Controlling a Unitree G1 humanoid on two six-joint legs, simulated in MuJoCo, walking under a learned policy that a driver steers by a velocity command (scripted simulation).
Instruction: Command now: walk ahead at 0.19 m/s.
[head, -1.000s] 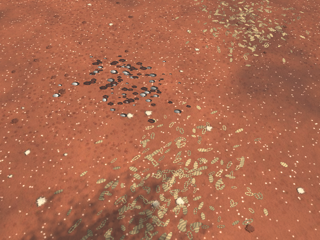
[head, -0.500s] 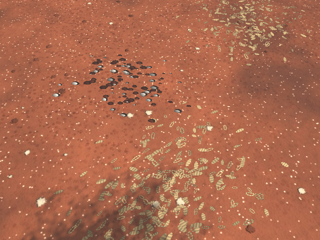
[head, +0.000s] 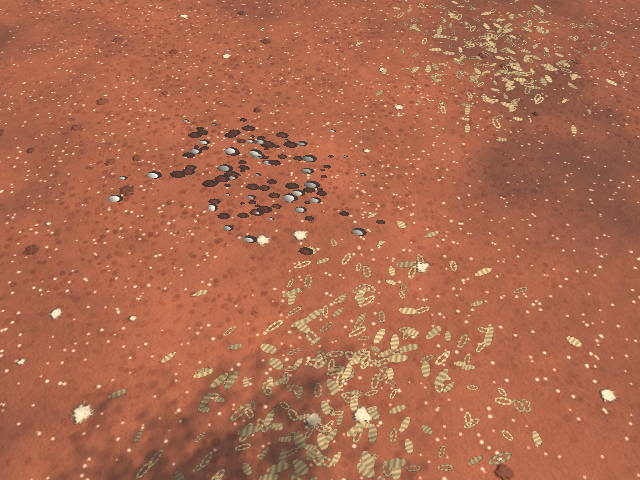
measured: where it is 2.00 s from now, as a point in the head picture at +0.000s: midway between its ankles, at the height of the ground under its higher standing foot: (302, 294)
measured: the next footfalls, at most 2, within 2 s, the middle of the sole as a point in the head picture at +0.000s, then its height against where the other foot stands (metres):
right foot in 0.68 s outside the picture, level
left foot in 1.22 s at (279, 377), level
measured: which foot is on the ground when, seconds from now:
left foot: down 0.00-0.66, up 0.68-1.00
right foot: down 0.00-0.20, up 0.22-0.66, down 0.68-1.00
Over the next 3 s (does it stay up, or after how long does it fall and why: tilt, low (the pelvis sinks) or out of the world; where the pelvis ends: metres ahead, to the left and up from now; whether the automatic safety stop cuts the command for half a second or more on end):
stays up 1.48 0.37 -0.01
